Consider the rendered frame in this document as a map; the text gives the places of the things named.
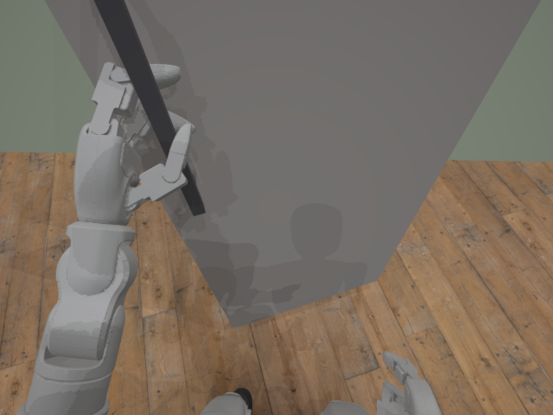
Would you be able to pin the robot left foot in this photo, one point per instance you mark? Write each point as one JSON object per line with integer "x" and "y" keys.
{"x": 246, "y": 396}

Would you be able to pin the right robot hand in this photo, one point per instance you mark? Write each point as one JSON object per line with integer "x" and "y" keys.
{"x": 417, "y": 397}

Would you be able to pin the left robot hand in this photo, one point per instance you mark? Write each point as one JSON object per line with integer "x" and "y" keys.
{"x": 106, "y": 156}

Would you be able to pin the handle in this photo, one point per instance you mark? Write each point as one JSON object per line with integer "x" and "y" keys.
{"x": 124, "y": 36}

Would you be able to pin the robot left forearm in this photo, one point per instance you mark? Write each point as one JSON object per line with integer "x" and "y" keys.
{"x": 82, "y": 336}

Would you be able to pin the robot left thigh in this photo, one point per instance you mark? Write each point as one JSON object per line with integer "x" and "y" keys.
{"x": 226, "y": 405}

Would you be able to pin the fridge door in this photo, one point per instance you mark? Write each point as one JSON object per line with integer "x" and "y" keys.
{"x": 321, "y": 127}

